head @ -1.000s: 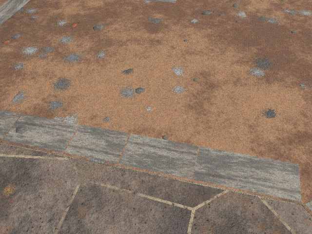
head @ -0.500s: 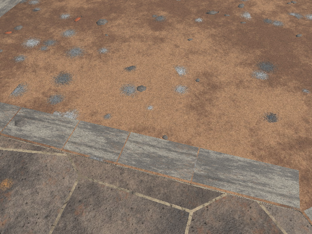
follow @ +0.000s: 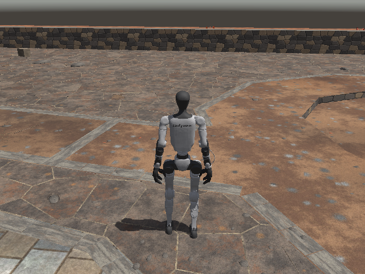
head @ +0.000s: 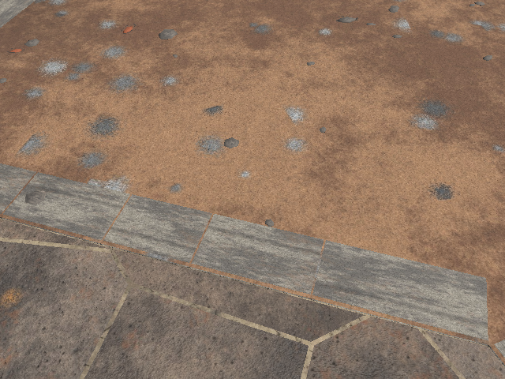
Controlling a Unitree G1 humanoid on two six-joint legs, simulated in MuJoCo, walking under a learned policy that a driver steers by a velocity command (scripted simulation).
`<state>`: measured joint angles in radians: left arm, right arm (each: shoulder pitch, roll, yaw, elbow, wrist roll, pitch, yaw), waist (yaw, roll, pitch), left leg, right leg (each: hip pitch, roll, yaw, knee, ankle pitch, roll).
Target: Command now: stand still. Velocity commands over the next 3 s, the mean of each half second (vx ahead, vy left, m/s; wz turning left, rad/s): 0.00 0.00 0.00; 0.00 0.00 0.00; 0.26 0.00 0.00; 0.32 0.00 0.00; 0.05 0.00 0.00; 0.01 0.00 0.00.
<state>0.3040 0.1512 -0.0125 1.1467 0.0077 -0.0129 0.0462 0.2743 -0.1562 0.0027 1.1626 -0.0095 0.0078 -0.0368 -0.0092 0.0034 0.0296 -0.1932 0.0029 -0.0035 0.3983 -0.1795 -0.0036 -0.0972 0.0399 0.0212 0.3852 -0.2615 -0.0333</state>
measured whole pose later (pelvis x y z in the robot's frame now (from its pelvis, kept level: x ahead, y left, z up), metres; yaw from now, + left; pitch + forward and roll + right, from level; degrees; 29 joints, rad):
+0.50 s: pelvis +0.01 +0.00 +0.00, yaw +0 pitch -1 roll +0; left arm 0.33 0.13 -0.01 1.15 0.01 -0.02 0.05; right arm 0.30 -0.14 0.00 1.18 -0.01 0.01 -0.04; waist -0.01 0.00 0.03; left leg -0.19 0.01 -0.01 0.41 -0.19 -0.01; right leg -0.09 0.04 0.02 0.39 -0.27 -0.04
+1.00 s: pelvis +0.01 -0.01 +0.00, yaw +0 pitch -1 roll +0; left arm 0.35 0.12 -0.01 1.15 0.01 -0.02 0.05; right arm 0.31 -0.13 0.00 1.18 -0.01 0.00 -0.04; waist -0.01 0.01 0.03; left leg -0.19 0.01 -0.01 0.41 -0.20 -0.01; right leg -0.08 0.04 0.01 0.39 -0.28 -0.04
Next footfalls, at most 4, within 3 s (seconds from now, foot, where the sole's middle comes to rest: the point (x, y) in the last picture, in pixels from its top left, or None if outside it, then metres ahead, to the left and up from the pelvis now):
1.82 right None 0.48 -0.01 -0.78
2.24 left None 0.46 0.18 -0.78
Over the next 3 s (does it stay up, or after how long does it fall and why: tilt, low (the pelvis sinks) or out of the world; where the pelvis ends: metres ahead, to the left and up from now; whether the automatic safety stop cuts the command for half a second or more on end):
stays up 0.45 0.08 0.00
